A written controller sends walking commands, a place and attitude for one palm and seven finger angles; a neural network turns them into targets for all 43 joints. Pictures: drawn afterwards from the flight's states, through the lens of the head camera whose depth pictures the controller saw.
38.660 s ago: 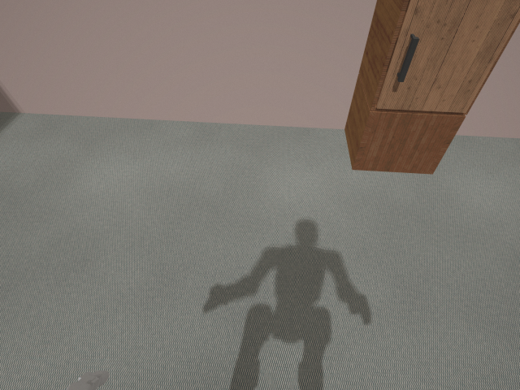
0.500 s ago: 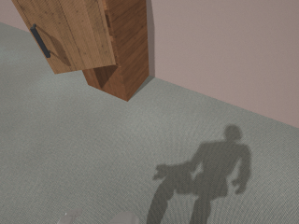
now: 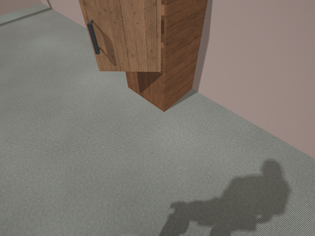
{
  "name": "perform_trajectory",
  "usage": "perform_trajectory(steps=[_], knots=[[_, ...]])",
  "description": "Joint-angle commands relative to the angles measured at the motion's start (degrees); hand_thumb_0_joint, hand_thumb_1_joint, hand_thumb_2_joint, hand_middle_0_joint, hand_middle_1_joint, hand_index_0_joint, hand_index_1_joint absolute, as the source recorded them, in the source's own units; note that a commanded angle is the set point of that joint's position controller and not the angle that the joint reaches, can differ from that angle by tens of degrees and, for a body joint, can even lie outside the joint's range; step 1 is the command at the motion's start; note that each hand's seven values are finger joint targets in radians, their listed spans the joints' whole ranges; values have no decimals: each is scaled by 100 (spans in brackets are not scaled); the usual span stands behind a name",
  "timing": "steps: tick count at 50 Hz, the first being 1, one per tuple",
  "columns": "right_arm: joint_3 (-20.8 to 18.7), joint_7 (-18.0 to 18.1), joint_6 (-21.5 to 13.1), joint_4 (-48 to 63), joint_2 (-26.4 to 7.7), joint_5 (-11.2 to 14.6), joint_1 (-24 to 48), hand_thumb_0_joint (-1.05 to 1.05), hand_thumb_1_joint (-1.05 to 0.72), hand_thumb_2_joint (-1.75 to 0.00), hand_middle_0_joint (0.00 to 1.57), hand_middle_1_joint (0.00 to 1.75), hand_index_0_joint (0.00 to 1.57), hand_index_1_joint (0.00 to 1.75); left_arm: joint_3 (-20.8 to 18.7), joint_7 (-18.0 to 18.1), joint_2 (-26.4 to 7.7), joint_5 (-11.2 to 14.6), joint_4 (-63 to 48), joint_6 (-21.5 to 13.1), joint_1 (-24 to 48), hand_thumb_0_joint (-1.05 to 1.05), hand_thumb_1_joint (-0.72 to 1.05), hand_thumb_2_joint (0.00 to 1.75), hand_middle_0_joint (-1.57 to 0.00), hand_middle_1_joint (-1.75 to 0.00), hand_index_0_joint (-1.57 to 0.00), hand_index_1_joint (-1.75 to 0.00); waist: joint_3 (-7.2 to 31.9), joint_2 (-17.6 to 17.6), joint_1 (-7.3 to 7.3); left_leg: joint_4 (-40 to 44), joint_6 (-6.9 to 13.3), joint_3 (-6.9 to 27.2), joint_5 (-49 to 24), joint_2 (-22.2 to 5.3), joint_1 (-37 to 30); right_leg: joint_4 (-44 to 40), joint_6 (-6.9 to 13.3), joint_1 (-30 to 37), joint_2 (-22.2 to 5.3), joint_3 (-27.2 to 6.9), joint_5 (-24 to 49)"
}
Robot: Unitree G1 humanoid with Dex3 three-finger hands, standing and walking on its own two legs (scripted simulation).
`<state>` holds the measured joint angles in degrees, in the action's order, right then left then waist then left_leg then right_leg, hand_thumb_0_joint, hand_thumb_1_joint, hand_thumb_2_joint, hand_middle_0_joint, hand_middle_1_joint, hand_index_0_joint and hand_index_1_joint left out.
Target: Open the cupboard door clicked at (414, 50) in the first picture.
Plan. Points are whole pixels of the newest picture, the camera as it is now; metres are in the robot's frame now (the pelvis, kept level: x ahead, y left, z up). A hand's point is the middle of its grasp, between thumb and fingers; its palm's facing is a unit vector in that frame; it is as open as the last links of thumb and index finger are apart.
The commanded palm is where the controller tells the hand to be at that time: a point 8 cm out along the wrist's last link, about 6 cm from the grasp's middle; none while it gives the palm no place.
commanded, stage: take the last steps up to it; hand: left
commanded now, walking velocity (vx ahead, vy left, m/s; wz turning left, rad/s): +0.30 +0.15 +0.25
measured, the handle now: (94, 37) +1.08 +0.46 -0.08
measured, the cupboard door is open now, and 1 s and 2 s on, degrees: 42 42 42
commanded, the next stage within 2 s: come to a stop and stand still in 1.38 s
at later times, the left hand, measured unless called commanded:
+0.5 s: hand (68, 228) +0.15 +0.28 -0.16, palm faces +0.13 -0.97 -0.20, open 7.4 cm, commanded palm none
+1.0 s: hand (84, 173) +0.31 +0.28 -0.15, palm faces +0.14 -0.97 -0.20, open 7.2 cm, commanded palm none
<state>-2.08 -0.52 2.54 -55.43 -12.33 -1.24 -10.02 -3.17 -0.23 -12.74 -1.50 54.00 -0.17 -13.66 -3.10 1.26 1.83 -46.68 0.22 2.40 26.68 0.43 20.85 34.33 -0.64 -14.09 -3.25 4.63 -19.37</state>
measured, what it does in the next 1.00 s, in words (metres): walks ahead: left foot, then right foot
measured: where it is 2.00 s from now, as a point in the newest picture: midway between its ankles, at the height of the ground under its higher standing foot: (143, 181)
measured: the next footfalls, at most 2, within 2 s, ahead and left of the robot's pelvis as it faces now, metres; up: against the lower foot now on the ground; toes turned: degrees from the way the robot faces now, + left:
left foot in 0.30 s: +0.17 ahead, +0.18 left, +0.00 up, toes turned +11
right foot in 0.72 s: +0.34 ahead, -0.02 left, +0.00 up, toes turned -4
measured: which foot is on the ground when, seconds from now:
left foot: up 0.00-0.28, down 0.30-0.72, up 0.74-1.00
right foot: down 0.00-0.30, up 0.32-0.70, down 0.72-1.00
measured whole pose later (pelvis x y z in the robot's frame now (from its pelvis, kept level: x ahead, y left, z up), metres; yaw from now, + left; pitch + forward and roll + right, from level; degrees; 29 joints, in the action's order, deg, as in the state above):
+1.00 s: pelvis +0.32 +0.10 +0.02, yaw +4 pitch +0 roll +0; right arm -2.7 -1.8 -0.9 -60.1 -9.8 -1.6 -13.9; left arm -3.5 0.0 -10.5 -1.4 60.5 -3.4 -18.1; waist -1.4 -1.1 1.0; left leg -41.3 -1.7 -4.0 14.4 -5.4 26.1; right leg 20.6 0.8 -6.7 -2.6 7.6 -13.8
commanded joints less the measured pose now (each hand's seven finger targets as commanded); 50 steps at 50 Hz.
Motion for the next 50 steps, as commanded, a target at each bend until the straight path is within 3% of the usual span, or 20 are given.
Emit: perform_trajectory(steps=[1, 5, 10, 12, 13, 14, 15, 16, 17, 19, 23, 30, 33, 34, 35, 36, 37, 40, 43, 50], knots=[[-279, -111, -135, 691, -666, -42, 737, 0, -90, -90, 20, 30, 20, 30, -225, 79, -978, -2, -148, -216, -430, 0, 90, 90, -20, -30, -20, -30, -540, -1233, 45, -2170, -104, 242, -526, -371, 1922, -2728, 801, 292, -1997, -2478, -1536], [-185, -217, -158, 588, -329, 15, 725, 0, -90, -90, 20, 30, 20, 30, -205, 87, -781, -5, 39, -357, -601, 0, 90, 90, -20, -30, -20, -30, -291, -1239, 31, -874, -290, -355, -918, -448, 1536, -2297, 571, 880, -1629, -736, 1162], [-58, -272, -295, 609, -52, 44, 889, 0, -90, -90, 20, 30, 20, 30, -264, 77, -1018, -21, 384, -337, -1089, 0, 90, 90, -20, -30, -20, -30, 95, -1209, 257, 865, -186, -890, -863, -142, 624, -1710, 495, 1302, -1658, -271, 2426], [-82, -233, -375, 437, -151, 21, 358, 0, -90, -90, 20, 30, 20, 30, -279, 55, -1025, -9, 414, -313, -862, 0, 90, 90, -20, -30, -20, -30, 268, -1233, -34, 1614, -94, -1182, -1117, 73, -392, -1197, 327, 925, -1483, 9, 2465], [-118, -178, -418, 247, -351, -9, -286, 0, -90, -90, 20, 30, 20, 30, -270, 34, -997, 14, 369, -294, -727, 0, 90, 90, -20, -30, -20, -30, 500, -942, -358, 2011, -28, -1271, -1354, 190, -1379, -446, 208, 477, -1299, 241, 2586], [-233, -99, -461, 14, -814, -47, -1104, 0, -90, -90, 20, 30, 20, 30, -200, -8, -737, 38, 276, -274, -741, 0, 90, 90, -20, -30, -20, -30, 1038, 29, -697, 2028, 212, -608, -1329, -436, -2706, 909, 8, -343, -990, 545, 1873], [-407, -5, -503, -125, -1421, -97, -1889, 0, -90, -90, 20, 30, 20, 30, -108, -46, -341, 93, 58, -266, -616, 0, 90, 90, -20, -30, -20, -30, 1395, 1654, -969, 2512, 939, 1775, -1579, -2030, -3501, 2627, -267, -1889, -122, 750, -1375], [-402, 101, -425, -223, -1508, -59, -2129, 0, -90, -90, 20, 30, 20, 30, -82, 7, -323, 58, -140, -228, -131, 0, 90, 90, -20, -30, -20, -30, 1310, 1457, -1028, 2928, 1321, 2052, -1794, -2345, -3322, 3606, -71, -2338, -142, 50, -1735], [-350, 106, -413, -154, -1348, -69, -1830, 0, -90, -90, 20, 30, 20, 30, -75, 31, -331, 61, -238, -215, 200, 0, 90, 90, -20, -30, -20, -30, 771, 783, -910, 3088, 1398, 1980, -1278, -2395, -2632, 4039, 38, -2498, -371, -172, -1447], [-196, 171, -499, -16, -860, -58, -1032, 0, -90, -90, 20, 30, 20, 30, -62, -7, -208, 39, -73, -186, 265, 0, 90, 90, -20, -30, -20, -30, 77, 796, -519, 3278, 1231, 1365, -1298, -2012, -1468, 3949, 43, -2431, -627, -352, -687], [-111, 180, -629, -90, -602, -37, -793, 0, -90, -90, 20, 30, 20, 30, -49, -97, -84, 22, 102, -52, -146, 0, 90, 90, -20, -30, -20, -30, -26, 602, -103, 3589, 1025, 278, -1855, -1546, -974, 2790, 6, -1721, -556, -166, 9], [-133, 129, -623, -341, -618, -54, -1048, 0, -90, -90, 20, 30, 20, 30, -41, -114, -70, 23, -209, -74, 574, 0, 90, 90, -20, -30, -20, -30, -142, 66, -159, 3540, 1130, 36, -1886, -1614, -1063, 751, 10, -923, -286, 41, 448], [-105, 116, -576, -447, -595, -50, -998, 0, -90, -90, 20, 30, 20, 30, -108, -113, -193, 1, -84, -118, 153, 0, 90, 90, -20, -30, -20, -30, -117, 25, 89, 2799, 804, -296, -1625, -1273, -724, -66, 76, 190, -33, 238, 756], [-83, 110, -578, -475, -501, -21, -1005, 0, -90, -90, 20, 30, 20, 30, -167, -97, -364, -12, 75, -166, -335, 0, 90, 90, -20, -30, -20, -30, 43, -218, 301, 1946, 603, -549, -1615, -907, -388, -443, 154, 1016, -54, 47, 733], [-71, 75, -590, -411, -297, 40, -1068, 0, -90, -90, 20, 30, 20, 30, -270, -60, -827, -48, 267, -260, -1051, 0, 90, 90, -20, -30, -20, -30, 468, -1274, 550, 403, 295, -992, -947, -337, 500, -1033, 543, 2132, -1058, -1373, 443], [-69, 55, -574, -232, -240, 59, -1130, 0, -90, -90, 20, 30, 20, 30, -366, -19, -1324, 23, 372, -264, -1519, 0, 90, 90, -20, -30, -20, -30, 730, -2286, 580, -1287, 99, -1000, 956, 98, 1402, -2058, 1204, 2571, -2415, -3298, 261], [-134, 45, -513, -164, -490, 8, -905, 0, -90, -90, 20, 30, 20, 30, -347, 57, -1176, 72, 296, -228, -1319, 0, 90, 90, -20, -30, -20, -30, 307, -1482, 490, -1983, 93, -345, 693, -228, 1644, -2331, 1411, 2034, -2494, -3356, -140], [-133, 23, -446, -248, -228, -20, -570, 0, -90, -90, 20, 30, 20, 30, -149, 97, -501, 65, 64, -297, -390, 0, 90, 90, -20, -30, -20, -30, -250, -779, 28, -1852, -39, -98, -572, -715, 1372, -2524, 1087, 431, -1908, -1969, -30], [-79, -55, -380, -357, 89, -33, -853, 0, -90, -90, 20, 30, 20, 30, -136, 71, -399, 47, 153, -409, -357, 0, 90, 90, -20, -30, -20, -30, 38, -737, -172, -801, -180, -466, -1025, -694, 752, -2524, 899, 239, -1450, -865, 958], [-90, -147, -502, -25, 136, -24, -154, 0, -90, -90, 20, 30, 20, 30, -210, 4, -633, 23, 573, -408, -749, 0, 90, 90, -20, -30, -20, -30, 81, -891, 47, 1219, -201, -889, -1368, -372, 307, -2143, 828, 711, -1336, -643, 1062]])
